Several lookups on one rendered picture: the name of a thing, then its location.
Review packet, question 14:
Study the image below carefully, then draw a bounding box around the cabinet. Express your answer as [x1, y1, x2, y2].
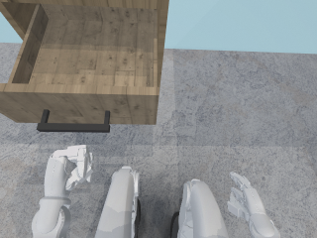
[0, 0, 169, 94]

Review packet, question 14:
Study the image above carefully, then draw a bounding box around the right robot forearm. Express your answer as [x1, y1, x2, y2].
[248, 213, 281, 238]

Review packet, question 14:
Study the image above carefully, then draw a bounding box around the handle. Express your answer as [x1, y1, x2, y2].
[37, 109, 111, 133]

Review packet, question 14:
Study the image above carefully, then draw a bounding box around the left robot thigh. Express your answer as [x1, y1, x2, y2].
[94, 169, 140, 238]

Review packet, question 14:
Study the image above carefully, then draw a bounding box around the robot right hand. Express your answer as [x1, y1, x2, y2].
[227, 172, 266, 221]

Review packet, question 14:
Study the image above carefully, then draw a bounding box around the left robot forearm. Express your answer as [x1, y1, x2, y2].
[31, 196, 71, 238]

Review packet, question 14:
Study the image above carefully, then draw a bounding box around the robot left hand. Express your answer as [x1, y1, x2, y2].
[44, 145, 94, 198]

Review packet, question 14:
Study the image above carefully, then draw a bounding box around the drawer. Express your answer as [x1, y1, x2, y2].
[0, 3, 159, 125]

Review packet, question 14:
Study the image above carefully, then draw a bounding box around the robot right foot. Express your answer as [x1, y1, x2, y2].
[169, 211, 179, 238]

